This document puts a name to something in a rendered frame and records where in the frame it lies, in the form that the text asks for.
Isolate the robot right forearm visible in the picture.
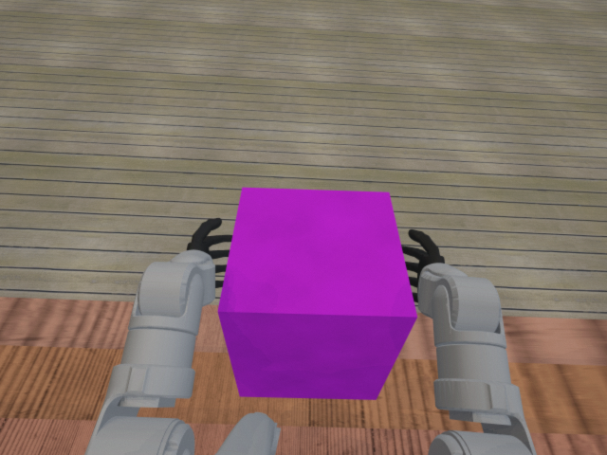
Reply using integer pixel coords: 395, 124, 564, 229
417, 263, 537, 455

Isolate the left robot upper arm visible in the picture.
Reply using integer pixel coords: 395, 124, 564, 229
87, 416, 194, 455

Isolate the carton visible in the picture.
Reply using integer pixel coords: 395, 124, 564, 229
218, 188, 417, 400

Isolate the right robot hand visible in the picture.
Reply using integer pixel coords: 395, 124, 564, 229
401, 229, 445, 302

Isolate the robot left forearm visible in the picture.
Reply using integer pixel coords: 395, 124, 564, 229
84, 250, 215, 455

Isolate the left robot hand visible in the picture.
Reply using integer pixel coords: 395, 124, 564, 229
187, 218, 232, 288

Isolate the robot left thigh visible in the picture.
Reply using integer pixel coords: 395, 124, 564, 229
214, 413, 281, 455

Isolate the right robot upper arm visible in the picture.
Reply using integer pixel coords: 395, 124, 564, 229
428, 430, 532, 455

